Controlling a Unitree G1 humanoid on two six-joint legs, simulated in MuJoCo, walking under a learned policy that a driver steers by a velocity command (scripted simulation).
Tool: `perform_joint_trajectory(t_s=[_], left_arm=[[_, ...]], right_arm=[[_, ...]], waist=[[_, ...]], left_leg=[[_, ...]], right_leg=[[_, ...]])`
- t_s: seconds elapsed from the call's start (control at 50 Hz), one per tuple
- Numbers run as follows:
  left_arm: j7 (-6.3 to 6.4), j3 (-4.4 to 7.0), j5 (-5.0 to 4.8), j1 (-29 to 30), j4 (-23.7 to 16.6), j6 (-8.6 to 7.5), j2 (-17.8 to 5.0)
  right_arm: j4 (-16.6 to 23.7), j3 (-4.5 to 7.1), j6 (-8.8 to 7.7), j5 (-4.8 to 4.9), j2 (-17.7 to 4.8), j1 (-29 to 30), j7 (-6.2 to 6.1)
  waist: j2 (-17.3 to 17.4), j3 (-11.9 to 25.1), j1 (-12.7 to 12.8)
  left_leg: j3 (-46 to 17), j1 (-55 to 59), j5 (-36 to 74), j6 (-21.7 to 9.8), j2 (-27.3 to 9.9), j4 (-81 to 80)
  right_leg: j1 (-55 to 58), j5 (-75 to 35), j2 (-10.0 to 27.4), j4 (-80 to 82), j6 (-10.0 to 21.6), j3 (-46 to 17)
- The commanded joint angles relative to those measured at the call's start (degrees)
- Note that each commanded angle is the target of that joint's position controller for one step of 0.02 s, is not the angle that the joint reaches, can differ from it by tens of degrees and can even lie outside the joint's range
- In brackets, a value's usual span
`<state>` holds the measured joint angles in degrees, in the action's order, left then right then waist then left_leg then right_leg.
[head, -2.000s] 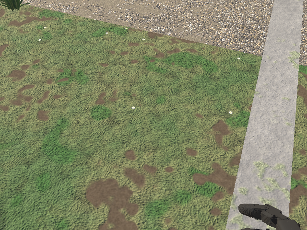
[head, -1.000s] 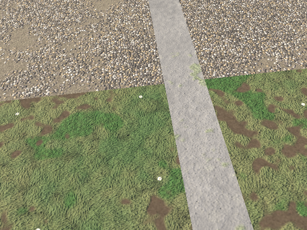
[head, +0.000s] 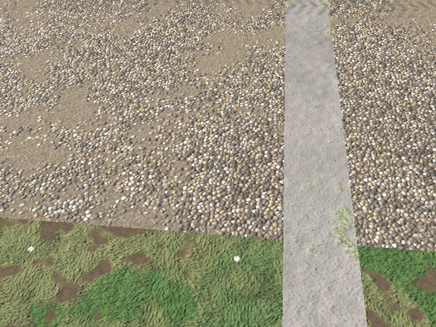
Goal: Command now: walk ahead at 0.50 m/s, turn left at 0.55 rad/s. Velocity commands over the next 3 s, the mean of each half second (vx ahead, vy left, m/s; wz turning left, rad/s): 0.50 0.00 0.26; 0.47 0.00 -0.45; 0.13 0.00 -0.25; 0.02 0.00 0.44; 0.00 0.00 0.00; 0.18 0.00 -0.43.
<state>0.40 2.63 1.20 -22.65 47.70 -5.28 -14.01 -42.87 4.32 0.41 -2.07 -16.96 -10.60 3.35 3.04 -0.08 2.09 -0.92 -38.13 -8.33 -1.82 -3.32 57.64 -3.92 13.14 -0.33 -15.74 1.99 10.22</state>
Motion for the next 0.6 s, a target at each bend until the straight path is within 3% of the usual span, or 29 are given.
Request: perform_joint_trajectory(t_s=[0.02, 0.1, 0.14, 0.18, 0.2, 0.22, 0.24, 0.26, 0.28, 0.3, 0.32, 0.36, 0.4, 0.5, 0.6], left_arm=[[-0.07, 1.34, 0.07, 1.8, -2.8, -0.91, -6.2], [0.36, 2.01, 0.10, -1.2, -0.9, -0.28, -8.3], [0.61, 2.21, 0.11, -2.2, 0.1, 0.46, -9.3], [0.90, 2.48, 0.12, -2.9, 1.0, 1.31, -11.1], [0.94, 2.41, 0.00, -2.8, 1.2, 1.80, -11.6], [0.85, 1.89, 0.10, -2.6, 0.5, 1.95, -10.5], [-0.10, 0.09, -0.59, -4.8, -3.2, 1.71, -3.3], [-0.42, 0.91, -0.37, -2.4, -4.4, 1.54, -6.6], [-0.43, 1.33, -0.63, 3.9, -5.2, 1.64, -7.8], [-0.60, 0.59, -1.35, 4.6, -4.9, 1.04, -6.1], [-0.79, 0.51, -1.11, 3.1, -3.4, 1.18, -5.4], [-1.34, 0.59, 0.30, -1.7, -0.5, 3.16, -4.9], [-2.01, 0.89, 0.05, -1.7, 0.2, 4.13, -4.4], [-2.40, 1.17, -0.14, 8.0, -1.4, 4.42, -3.7], [-3.24, 0.09, 0.41, 16.2, -3.7, 3.89, -2.1]], right_arm=[[4.8, -0.89, -0.58, 0.17, 0.2, 4.4, 0.88], [7.4, -1.31, -0.74, -0.03, -0.1, 10.9, 1.56], [8.1, -1.13, -0.70, -0.34, -0.6, 11.4, 1.33], [7.2, -0.52, -0.84, -0.77, -1.6, 6.9, 0.60], [5.0, 0.17, -1.38, -1.08, -2.5, -0.7, 0.04], [1.5, 1.39, -1.92, -1.65, -5.0, -11.1, -0.86], [1.4, 2.83, -2.21, -1.62, -11.6, -13.7, -1.93], [2.4, 3.09, -1.75, 0.61, -13.1, -15.6, -2.54], [1.2, 2.74, -1.50, 0.97, -11.5, -12.8, -3.19], [0.7, 1.76, -1.95, 0.96, -8.2, -9.8, -3.51], [0.2, 0.84, -2.57, 0.78, -5.5, -7.3, -3.41], [-0.4, -0.28, -3.89, 1.12, -2.6, -4.8, -3.18], [-1.7, -0.26, -5.09, 1.19, -2.9, -6.2, -3.05], [-4.1, -0.48, -5.87, 1.12, -2.6, -9.9, -3.25], [-6.3, -1.01, -6.26, 1.07, -2.2, -12.2, -4.10]], waist=[[-7.7, -3.6, -1.1], [-7.5, -5.5, 0.6], [-7.7, -5.2, 0.4], [-9.0, -1.5, -1.8], [-8.1, 2.6, -5.3], [-4.5, 8.7, -9.6], [8.6, 15.4, -7.7], [7.4, 20.9, -9.1], [0.6, 12.1, -8.7], [-0.2, 5.6, -6.5], [-2.3, 2.7, -3.7], [-0.2, 1.4, -0.5], [-0.1, 0.5, 0.0], [0.5, -4.2, -2.3], [0.3, -6.2, -4.1]], left_leg=[[1.0, -1.5, 6.7, -0.1, -1.3, -7.9], [5.5, 1.9, 4.6, -2.6, -0.5, -17.3], [7.8, 4.5, -0.3, -4.5, 1.6, -20.1], [9.6, 12.4, -6.8, -7.0, 5.9, -21.9], [9.3, 21.7, -6.4, -8.5, 8.4, -25.2], [4.3, 37.1, -6.2, -10.5, 6.4, -27.9], [-22.4, 55.2, -13.1, -16.0, -12.2, -31.0], [-44.2, 57.7, -7.7, -20.1, -20.4, -41.3], [-31.6, 52.8, -1.4, -17.5, -17.9, -40.8], [-22.8, 43.5, 6.8, -15.4, -15.6, -41.0], [-16.2, 37.0, 11.3, -12.2, -12.3, -42.3], [-8.3, 29.7, 14.4, -9.2, -9.0, -45.2], [-5.0, 29.4, 16.4, -8.3, -8.1, -47.3], [1.6, 33.6, 15.2, -6.0, -7.5, -51.0], [7.5, 38.1, 21.9, -5.3, -8.1, -51.3]], right_leg=[[-1.0, -17.0, 14.3, 7.4, 5.9, -4.5], [2.9, -20.4, 15.9, 6.2, 4.9, -0.7], [6.3, -30.6, 16.3, 1.9, 4.2, 1.4], [8.2, -49.2, 16.5, -8.9, 3.7, 3.3], [6.0, -50.7, 15.9, -19.3, 3.2, 4.3], [-3.1, -40.0, 14.3, -33.5, 1.9, 4.9], [-25.1, 1.8, 8.0, -53.5, -0.9, 4.5], [-33.8, 18.2, 0.5, -64.0, -1.9, -5.6], [-38.5, 11.4, 4.1, -64.8, -1.0, -9.9], [-36.4, 7.1, 5.8, -61.1, -0.4, -10.1], [-32.2, 5.1, 7.5, -55.9, -0.1, -10.9], [-25.1, 3.4, 7.6, -51.8, -0.3, -11.8], [-25.8, 1.2, 6.3, -50.5, -0.2, -12.5], [-36.2, -8.8, 5.2, -42.2, -0.3, -13.6], [-35.9, -15.1, 4.3, -28.5, 0.4, -8.3]])
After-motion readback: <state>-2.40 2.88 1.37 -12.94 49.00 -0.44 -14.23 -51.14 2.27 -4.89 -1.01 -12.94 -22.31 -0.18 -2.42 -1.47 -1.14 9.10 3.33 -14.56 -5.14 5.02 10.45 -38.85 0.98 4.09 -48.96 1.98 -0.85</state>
